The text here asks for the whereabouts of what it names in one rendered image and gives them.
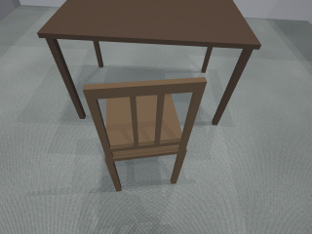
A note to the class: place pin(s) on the chair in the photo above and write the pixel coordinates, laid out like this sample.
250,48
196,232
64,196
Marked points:
141,120

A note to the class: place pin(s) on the table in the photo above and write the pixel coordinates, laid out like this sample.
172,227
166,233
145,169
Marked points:
196,23

